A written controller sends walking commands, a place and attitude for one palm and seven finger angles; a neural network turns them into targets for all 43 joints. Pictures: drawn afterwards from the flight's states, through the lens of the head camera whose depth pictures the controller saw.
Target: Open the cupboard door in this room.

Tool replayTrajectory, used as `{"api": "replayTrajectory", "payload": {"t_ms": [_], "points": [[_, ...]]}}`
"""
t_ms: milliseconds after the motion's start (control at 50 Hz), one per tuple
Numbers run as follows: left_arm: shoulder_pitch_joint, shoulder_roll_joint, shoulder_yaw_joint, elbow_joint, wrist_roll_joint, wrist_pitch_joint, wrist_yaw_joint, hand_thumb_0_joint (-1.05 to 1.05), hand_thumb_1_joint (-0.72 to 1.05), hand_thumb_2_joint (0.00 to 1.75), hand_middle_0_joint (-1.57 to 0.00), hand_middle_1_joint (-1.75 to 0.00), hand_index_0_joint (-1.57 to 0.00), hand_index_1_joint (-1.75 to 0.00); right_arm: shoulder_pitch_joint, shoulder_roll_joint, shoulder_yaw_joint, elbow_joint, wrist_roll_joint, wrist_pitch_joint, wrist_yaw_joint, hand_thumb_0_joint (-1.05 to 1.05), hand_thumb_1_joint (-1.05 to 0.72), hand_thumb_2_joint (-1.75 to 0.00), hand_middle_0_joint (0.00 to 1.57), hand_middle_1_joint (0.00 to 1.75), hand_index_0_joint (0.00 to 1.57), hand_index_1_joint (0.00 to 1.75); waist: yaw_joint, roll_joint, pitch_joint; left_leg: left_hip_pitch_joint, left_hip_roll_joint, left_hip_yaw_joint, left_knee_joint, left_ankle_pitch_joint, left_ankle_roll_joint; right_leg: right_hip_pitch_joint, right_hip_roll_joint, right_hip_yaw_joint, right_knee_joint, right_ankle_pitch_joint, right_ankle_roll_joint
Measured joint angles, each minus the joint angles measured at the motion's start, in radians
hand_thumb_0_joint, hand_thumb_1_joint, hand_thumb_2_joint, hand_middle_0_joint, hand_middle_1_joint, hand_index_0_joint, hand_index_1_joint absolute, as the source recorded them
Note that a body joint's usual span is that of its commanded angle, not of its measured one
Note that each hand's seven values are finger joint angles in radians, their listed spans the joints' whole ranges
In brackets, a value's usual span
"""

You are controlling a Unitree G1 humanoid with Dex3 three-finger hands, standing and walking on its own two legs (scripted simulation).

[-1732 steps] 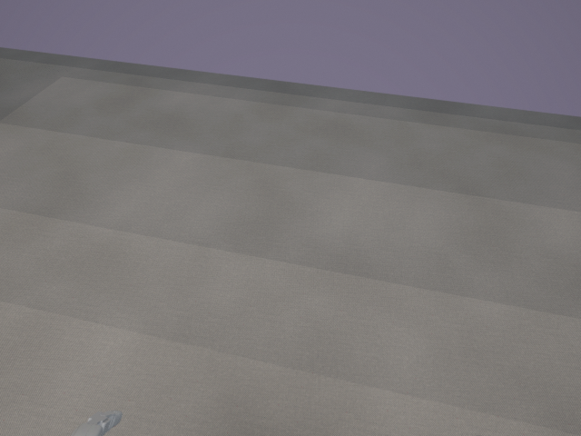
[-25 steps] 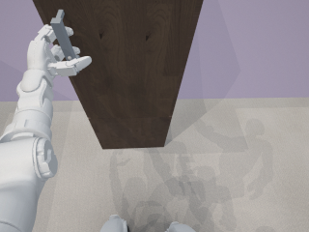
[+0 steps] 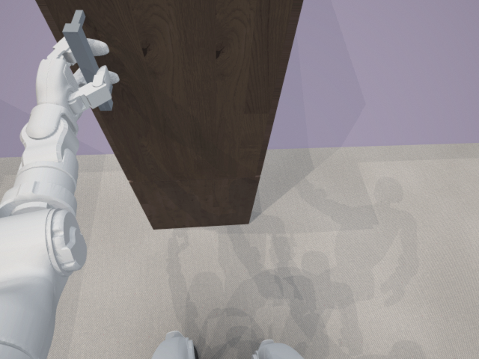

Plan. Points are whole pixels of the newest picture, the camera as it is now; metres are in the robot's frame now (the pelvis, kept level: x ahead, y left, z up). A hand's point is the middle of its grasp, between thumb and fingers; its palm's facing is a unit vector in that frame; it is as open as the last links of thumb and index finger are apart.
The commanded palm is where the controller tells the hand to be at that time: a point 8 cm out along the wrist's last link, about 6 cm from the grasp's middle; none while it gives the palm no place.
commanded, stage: pull the door open along its arc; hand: left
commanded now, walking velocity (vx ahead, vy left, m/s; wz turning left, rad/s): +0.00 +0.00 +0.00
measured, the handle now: (93, 64) +0.58 +0.18 +0.13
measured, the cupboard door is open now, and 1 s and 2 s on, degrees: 0 41 46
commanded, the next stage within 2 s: open thumb and fingers to let go in 1.04 s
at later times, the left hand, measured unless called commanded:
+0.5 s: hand (114, 135) +0.43 +0.14 +0.13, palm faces -0.01 -1.00 +0.05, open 6.1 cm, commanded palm +0.37 +0.20 +0.13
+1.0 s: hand (184, 191) +0.33 +0.04 +0.14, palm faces +0.37 -0.93 +0.01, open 6.1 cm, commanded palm +0.26 +0.08 +0.13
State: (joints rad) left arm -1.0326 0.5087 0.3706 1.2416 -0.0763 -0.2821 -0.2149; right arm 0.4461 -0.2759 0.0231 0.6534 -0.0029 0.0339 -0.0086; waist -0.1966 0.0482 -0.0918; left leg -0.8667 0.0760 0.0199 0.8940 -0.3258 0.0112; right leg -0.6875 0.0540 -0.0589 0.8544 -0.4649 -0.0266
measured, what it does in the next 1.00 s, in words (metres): stands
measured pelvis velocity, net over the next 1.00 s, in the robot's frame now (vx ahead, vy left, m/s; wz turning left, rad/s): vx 0.01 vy -0.04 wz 0.07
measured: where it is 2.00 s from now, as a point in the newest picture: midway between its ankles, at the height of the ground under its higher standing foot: outside the picture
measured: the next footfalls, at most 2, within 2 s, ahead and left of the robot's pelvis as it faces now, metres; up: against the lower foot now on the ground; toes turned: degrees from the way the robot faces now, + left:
none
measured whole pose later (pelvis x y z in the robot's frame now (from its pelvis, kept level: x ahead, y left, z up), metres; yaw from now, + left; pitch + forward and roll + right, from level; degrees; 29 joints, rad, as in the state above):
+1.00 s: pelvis +0.01 -0.04 +0.03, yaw +4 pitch +2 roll +1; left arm -0.05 -0.12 -0.15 0.08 0.02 0.01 0.50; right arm 0.21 -0.20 0.01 0.57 -0.03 0.11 0.02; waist -0.01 0.05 -0.08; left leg -0.45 0.04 -0.01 0.69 -0.28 -0.04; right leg -0.28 0.03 -0.09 0.71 -0.47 -0.07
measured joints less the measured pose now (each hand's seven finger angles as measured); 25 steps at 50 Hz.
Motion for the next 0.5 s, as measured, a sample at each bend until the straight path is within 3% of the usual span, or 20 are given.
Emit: {"api": "replayTrajectory", "payload": {"t_ms": [180, 320, 440, 500], "points": [[0.115, -0.036, 0.007, -0.104, -0.027, 0.003, -0.006, 0.0, 0.74, 0.81, -0.35, -1.34, -0.35, -1.35, 0.0, 0.002, -0.007, -0.019, 0.006, 0.016, 0.007, 0.0, -0.91, -0.9, 0.21, 0.3, 0.2, 0.3, 0.021, 0.005, -0.017, 0.042, 0.004, 0.017, -0.023, -0.005, -0.005, 0.03, 0.002, 0.018, -0.015, -0.001, -0.004], [0.326, -0.115, -0.016, -0.304, -0.082, 0.02, -0.027, 0.0, 0.74, 0.78, -0.35, -1.34, -0.33, -1.34, -0.018, 0.006, -0.011, -0.05, 0.027, 0.035, 0.008, 0.0, -0.91, -0.9, 0.2, 0.3, 0.2, 0.3, 0.056, 0.007, -0.037, 0.135, 0.003, 0.038, -0.066, -0.011, -0.008, 0.113, 0.0, 0.039, -0.052, -0.004, -0.006], [0.527, -0.194, -0.075, -0.523, -0.131, 0.052, -0.043, 0.0, 0.72, 0.75, -0.36, -1.34, -0.32, -1.33, -0.069, 0.009, -0.011, -0.092, 0.044, 0.031, 0.009, 0.0, -0.91, -0.9, 0.2, 0.3, 0.2, 0.3, 0.089, 0.001, -0.041, 0.226, -0.006, 0.048, -0.114, -0.006, -0.011, 0.197, -0.008, 0.048, -0.089, -0.001, -0.005], [0.612, -0.28, -0.114, -0.656, -0.144, 0.093, 0.059, 0.01, 0.71, 0.76, -0.36, -1.33, -0.33, -1.3, -0.1, 0.014, -0.021, -0.101, 0.043, 0.011, 0.013, 0.0, -0.91, -0.9, 0.2, 0.3, 0.2, 0.3, 0.12, -0.003, -0.043, 0.261, -0.009, 0.05, -0.134, 0.0, -0.015, 0.23, -0.011, 0.05, -0.106, 0.002, -0.007]]}}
